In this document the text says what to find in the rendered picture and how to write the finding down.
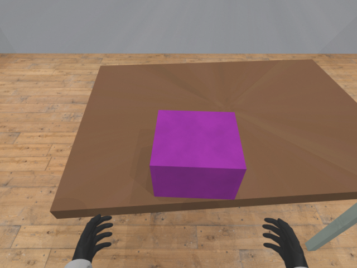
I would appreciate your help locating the robot left hand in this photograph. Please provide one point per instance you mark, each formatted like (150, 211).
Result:
(86, 247)

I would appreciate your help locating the robot right hand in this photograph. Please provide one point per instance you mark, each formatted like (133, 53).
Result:
(290, 250)

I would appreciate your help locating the table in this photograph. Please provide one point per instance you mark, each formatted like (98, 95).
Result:
(297, 127)

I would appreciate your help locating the carton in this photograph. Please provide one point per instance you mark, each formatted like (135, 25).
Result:
(197, 154)

